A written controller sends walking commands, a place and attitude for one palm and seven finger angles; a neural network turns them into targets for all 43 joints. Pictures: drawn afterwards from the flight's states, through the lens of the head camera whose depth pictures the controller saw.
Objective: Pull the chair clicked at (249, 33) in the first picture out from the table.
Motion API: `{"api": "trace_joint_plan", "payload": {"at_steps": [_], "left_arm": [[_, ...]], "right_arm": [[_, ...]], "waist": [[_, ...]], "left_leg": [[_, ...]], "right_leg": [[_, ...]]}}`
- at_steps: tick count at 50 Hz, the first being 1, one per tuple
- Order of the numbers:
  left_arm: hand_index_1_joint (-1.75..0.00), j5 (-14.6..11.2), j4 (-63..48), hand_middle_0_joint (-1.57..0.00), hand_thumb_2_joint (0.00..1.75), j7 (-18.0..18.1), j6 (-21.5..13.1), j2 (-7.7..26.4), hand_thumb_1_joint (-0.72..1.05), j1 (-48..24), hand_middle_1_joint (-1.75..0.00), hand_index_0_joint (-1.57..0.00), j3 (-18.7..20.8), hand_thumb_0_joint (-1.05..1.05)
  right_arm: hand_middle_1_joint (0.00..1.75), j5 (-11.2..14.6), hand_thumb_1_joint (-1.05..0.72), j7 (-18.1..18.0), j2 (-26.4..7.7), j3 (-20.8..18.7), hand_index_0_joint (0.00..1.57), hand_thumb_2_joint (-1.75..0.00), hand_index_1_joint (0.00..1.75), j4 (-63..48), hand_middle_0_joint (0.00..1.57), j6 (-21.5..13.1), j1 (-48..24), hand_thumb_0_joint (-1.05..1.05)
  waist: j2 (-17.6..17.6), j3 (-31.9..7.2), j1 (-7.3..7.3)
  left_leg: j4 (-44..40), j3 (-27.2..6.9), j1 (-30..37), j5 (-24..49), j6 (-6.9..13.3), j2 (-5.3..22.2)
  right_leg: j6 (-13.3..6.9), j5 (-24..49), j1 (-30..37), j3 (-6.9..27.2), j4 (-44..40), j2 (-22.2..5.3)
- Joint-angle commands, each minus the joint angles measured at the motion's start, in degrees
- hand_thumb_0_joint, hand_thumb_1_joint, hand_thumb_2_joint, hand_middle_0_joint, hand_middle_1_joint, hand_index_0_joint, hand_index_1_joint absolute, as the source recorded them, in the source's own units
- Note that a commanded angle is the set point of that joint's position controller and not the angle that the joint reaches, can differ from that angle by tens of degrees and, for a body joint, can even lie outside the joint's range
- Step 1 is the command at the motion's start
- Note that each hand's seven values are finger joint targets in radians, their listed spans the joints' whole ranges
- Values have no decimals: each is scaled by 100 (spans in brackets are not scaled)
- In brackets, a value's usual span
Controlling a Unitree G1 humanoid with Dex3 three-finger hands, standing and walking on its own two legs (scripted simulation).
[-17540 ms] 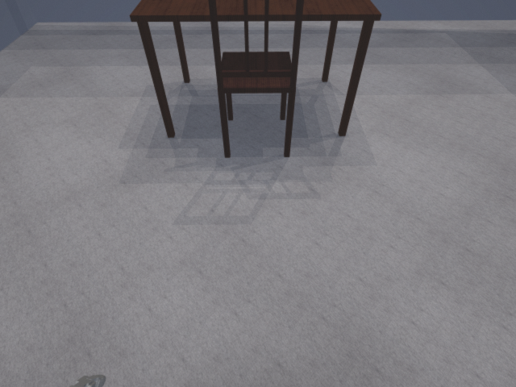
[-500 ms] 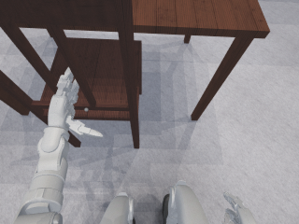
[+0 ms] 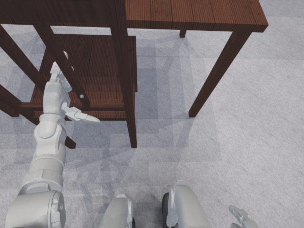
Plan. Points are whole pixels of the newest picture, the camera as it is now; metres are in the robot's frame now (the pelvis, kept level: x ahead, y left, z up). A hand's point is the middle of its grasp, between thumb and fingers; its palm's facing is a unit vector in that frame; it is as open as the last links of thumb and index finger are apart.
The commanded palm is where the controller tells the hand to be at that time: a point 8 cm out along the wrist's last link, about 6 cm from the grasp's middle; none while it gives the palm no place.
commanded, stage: push the fingers through the gap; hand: left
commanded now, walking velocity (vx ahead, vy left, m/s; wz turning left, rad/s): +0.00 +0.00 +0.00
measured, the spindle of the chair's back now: (33, 74) +0.49 +0.28 +0.05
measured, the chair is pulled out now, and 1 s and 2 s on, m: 0.00 0.00 0.03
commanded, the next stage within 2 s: hook a spindle and tug to test in 0.52 s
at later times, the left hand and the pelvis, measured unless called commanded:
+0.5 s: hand (84, 90) +0.46 +0.17 +0.02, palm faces -0.01 -1.00 -0.04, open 16.9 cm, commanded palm +0.43 +0.21 +0.02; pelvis +0.00 +0.00 +0.00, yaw +0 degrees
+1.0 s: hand (84, 90) +0.46 +0.17 +0.02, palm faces +0.01 -1.00 -0.04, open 15.2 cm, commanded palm +0.43 +0.20 +0.02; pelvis +0.00 +0.00 +0.00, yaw +0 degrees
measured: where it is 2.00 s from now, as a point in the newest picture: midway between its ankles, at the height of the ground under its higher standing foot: outside the picture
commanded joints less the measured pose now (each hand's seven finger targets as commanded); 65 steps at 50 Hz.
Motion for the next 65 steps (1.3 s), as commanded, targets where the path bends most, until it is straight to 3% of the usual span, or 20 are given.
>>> {"api": "trace_joint_plan", "payload": {"at_steps": [1, 4, 7, 11, 14, 17, 22, 24, 26, 29, 31, 35, 41, 43, 46, 52, 55, 56, 59, 65], "left_arm": [[-8, -79, -1005, -6, 30, 11, -473, 1131, -50, -1975, -8, -6, 246, 0], [-8, -42, -633, -6, 30, -21, -452, 1174, -50, -2211, -8, -6, 276, 0], [-8, -10, -739, -6, 30, -35, -495, 1261, -50, -2428, -8, -6, 306, 0], [-8, -56, -541, -6, 30, -46, -442, 1087, -50, -2240, -8, -6, 220, 0], [-8, -15, -685, -6, 30, -16, -471, 1430, -50, -2208, -8, -6, 477, 0], [-8, -14, -765, -6, 30, 31, -476, 1138, -50, -2224, -8, -6, 253, 0], [-8, 44, -757, -6, 30, 126, -542, 1225, -50, -2395, -8, -6, 283, 0], [-8, 70, -782, -6, 30, 149, -561, 1101, -50, -2545, -8, -6, 159, 0], [-8, 53, -668, -6, 30, 160, -547, 1042, -50, -2530, -8, -6, 124, 0], [-8, 94, -754, -6, 30, 157, -588, 1210, -50, -2576, -8, -6, 230, 0], [-8, 64, -701, -6, 30, 129, -561, 1012, -50, -2385, -8, -6, 106, 0], [-30, 69, -693, -13, 30, 135, -570, 1074, -50, -2611, -30, -13, 97, 0], [-63, 77, -698, -24, 30, 155, -590, 822, -50, -2550, -63, -24, -102, 0], [-74, 91, -700, -27, 30, 172, -601, 1004, -50, -2524, -74, -27, 30, 0], [-90, 93, -649, -32, 30, 173, -585, 821, -50, -2606, -90, -32, -111, 0], [-123, 119, -633, -43, 44, 139, -593, 814, -16, -2731, -123, -43, -150, 0], [-140, 98, -575, -48, 52, 104, -577, 880, 0, -2683, -140, -48, -95, 0], [-145, 111, -648, -50, 54, 95, -589, 845, 6, -2646, -145, -50, -149, 0], [-145, 57, -826, -50, 61, 100, -582, 598, 23, -2655, -145, -50, -336, 0], [-145, 86, -655, -50, 76, 168, -587, 745, 56, -2619, -145, -50, -185, 0]], "right_arm": [[30, -5, -90, -68, -906, -356, 20, -90, 30, -427, 20, -97, 685, 0], [30, -8, -90, -76, -926, -334, 20, -90, 30, -372, 20, -52, 738, 0], [30, -30, -90, -68, -944, -353, 20, -90, 30, -390, 20, -4, 785, 0], [30, -18, -90, -28, -942, -350, 20, -90, 30, -401, 20, 80, 790, 0], [30, -20, -90, -35, -958, -337, 20, -90, 30, -456, 20, 126, 799, 0], [30, -22, -90, -12, -922, -355, 20, -90, 30, -456, 20, 151, 793, 0], [30, -41, -90, -28, -944, -362, 20, -90, 30, -399, 20, 170, 832, 0], [30, -51, -90, -19, -937, -359, 20, -90, 30, -369, 20, 175, 831, 0], [30, -48, -90, -12, -937, -365, 20, -90, 30, -340, 20, 189, 825, 0], [30, -55, -90, -26, -940, -368, 20, -90, 30, -369, 20, 206, 828, 0], [30, -41, -90, -12, -907, -364, 20, -90, 30, -387, 20, 209, 796, 0], [30, -46, -90, -27, -926, -352, 20, -90, 30, -363, 20, 222, 784, 0], [30, -41, -90, -5, -903, -376, 20, -90, 30, -355, 20, 221, 787, 0], [30, -47, -90, -15, -921, -373, 20, -90, 30, -371, 20, 220, 788, 0], [30, -48, -90, 1, -906, -376, 20, -90, 30, -339, 20, 223, 785, 0], [30, -58, -90, -9, -902, -383, 20, -90, 30, -315, 20, 235, 799, 0], [30, -51, -90, -16, -911, -376, 20, -90, 30, -328, 20, 249, 807, 0], [30, -47, -90, -8, -904, -379, 20, -90, 30, -333, 20, 252, 790, 0], [30, -43, -90, 17, -889, -393, 20, -90, 30, -343, 20, 246, 781, 0], [30, -50, -90, 17, -904, -393, 20, -90, 30, -292, 20, 260, 807, 0]], "waist": [[312, -2896, -90], [165, -2772, -179], [477, -3030, -133], [194, -2868, -192], [339, -3013, -87], [389, -2968, -149], [343, -2988, -167], [602, -2963, -202], [407, -2874, -259], [400, -3032, -206], [427, -3019, -195], [484, -2912, -220], [425, -2962, -258], [418, -2977, -215], [382, -2948, -278], [511, -3010, -287], [348, -2987, -280], [494, -3035, -252], [555, -3106, -307], [341, -2842, -304]], "left_leg": [[-1085, -371, 780, 2537, -275, 7], [-1054, -356, 576, 2320, -225, 1], [-1054, -412, 862, 2572, -280, 16], [-1071, -420, 798, 2570, -270, 33], [-1087, -380, 736, 2530, -259, 17], [-1098, -411, 928, 2668, -288, 45], [-1105, -456, 1002, 2665, -309, 50], [-1110, -497, 1166, 2760, -359, 61], [-1080, -455, 1042, 2674, -324, 52], [-1078, -461, 1037, 2720, -317, 46], [-1083, -431, 1029, 2703, -308, 37], [-1107, -461, 1005, 2608, -315, 38], [-1085, -479, 1133, 2735, -333, 48], [-1073, -450, 1017, 2660, -307, 33], [-1079, -469, 1041, 2615, -302, 36], [-1064, -443, 1073, 2614, -295, 23], [-1066, -445, 945, 2582, -274, 16], [-1081, -445, 1041, 2640, -291, 20], [-1073, -470, 1282, 2856, -313, 42], [-1094, -460, 1031, 2635, -280, 31]], "right_leg": [[-59, 1338, 2677, 447, -475, 215], [-48, 1235, 2629, 457, -491, 226], [-68, 1286, 2541, 430, -432, 222], [-47, 1288, 2529, 407, -497, 247], [-60, 1329, 2669, 444, -467, 244], [-49, 1332, 2539, 408, -495, 257], [-54, 1261, 2480, 382, -484, 258], [-57, 1193, 2269, 341, -464, 254], [-43, 1212, 2322, 364, -510, 258], [-55, 1316, 2467, 375, -468, 255], [-52, 1335, 2497, 385, -500, 251], [-61, 1221, 2408, 378, -496, 248], [-55, 1292, 2352, 355, -496, 253], [-71, 1315, 2457, 389, -483, 254], [-61, 1258, 2388, 364, -506, 254], [-64, 1278, 2394, 381, -514, 244], [-65, 1325, 2509, 389, -510, 245], [-73, 1330, 2481, 391, -512, 242], [-71, 1401, 2365, 346, -526, 255], [-67, 1308, 2401, 357, -550, 261]]}}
